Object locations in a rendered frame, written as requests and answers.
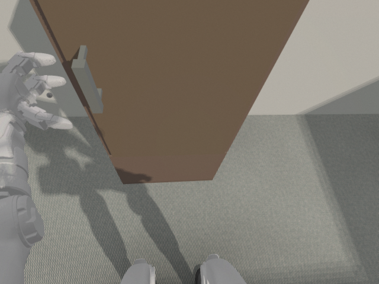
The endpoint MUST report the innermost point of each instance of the handle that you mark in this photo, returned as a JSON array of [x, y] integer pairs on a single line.
[[83, 75]]

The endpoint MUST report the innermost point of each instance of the robot right shin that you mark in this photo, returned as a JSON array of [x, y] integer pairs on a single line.
[[213, 256]]

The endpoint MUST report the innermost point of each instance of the robot left forearm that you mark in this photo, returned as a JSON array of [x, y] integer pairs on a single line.
[[13, 160]]

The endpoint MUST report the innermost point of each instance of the robot left upper arm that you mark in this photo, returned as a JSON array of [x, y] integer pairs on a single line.
[[21, 226]]

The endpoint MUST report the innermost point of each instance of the cupboard door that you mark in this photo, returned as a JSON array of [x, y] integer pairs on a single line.
[[177, 76]]

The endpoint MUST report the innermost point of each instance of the robot right thigh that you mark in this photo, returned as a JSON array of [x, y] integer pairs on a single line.
[[219, 271]]

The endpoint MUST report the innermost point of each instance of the left robot hand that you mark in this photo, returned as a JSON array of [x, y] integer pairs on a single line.
[[13, 91]]

